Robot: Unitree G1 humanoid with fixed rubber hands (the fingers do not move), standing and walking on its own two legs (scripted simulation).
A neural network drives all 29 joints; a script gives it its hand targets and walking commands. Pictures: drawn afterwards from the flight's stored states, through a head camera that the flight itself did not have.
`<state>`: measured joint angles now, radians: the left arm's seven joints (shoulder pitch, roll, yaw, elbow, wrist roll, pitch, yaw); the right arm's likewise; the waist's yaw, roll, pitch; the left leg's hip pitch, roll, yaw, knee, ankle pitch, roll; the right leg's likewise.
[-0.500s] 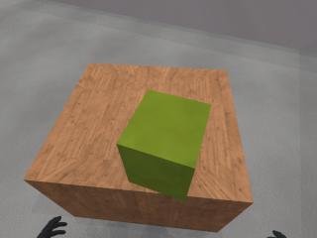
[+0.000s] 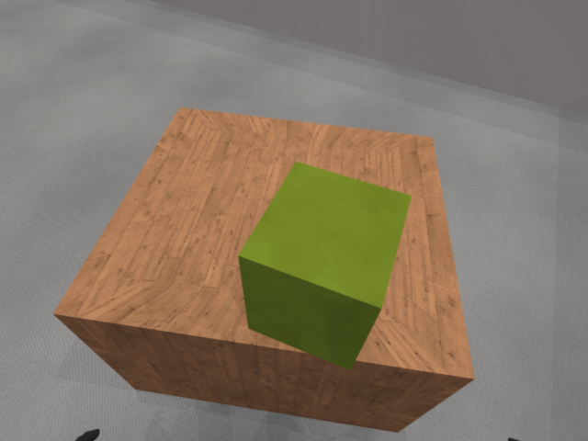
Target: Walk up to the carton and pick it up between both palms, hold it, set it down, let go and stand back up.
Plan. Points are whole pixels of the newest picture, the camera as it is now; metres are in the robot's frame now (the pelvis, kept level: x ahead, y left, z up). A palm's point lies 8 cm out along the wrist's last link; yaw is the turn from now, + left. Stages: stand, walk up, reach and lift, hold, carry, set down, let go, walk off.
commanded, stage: walk up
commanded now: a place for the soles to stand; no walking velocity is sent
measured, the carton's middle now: (323, 267) +0.43 -0.03 -0.09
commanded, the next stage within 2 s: reach and lift in 0.68 s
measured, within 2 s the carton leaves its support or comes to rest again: neither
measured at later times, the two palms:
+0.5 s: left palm out of the picture +0.05 +0.32 -0.12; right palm out of the picture +0.09 -0.31 -0.09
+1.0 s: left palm (137, 376) +0.22 +0.25 -0.10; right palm out of the picture +0.13 -0.30 -0.09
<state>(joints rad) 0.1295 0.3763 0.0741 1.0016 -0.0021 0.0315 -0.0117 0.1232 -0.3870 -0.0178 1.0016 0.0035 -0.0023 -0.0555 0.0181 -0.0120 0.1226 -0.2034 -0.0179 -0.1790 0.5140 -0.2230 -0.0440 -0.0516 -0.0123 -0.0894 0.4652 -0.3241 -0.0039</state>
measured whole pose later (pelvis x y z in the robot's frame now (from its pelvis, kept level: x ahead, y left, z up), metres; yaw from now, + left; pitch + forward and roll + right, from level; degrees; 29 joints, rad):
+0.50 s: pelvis -0.01 +0.01 +0.00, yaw +1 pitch -6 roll -1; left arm 0.15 0.38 0.08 0.97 0.00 0.04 -0.02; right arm 0.15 -0.39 -0.02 0.96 0.00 0.00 -0.05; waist 0.02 -0.01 0.11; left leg -0.24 -0.03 -0.19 0.56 -0.23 -0.04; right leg -0.08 -0.02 -0.10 0.51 -0.33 0.00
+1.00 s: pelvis -0.03 +0.00 -0.03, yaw -4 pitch -7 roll -2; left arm -0.05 0.34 0.12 0.45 0.10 0.47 -0.01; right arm -0.07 -0.29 -0.06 0.94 -0.02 -0.16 0.03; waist -0.03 -0.07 0.22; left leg -0.32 0.05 -0.10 0.76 -0.33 -0.07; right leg -0.20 0.04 -0.04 0.73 -0.42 -0.02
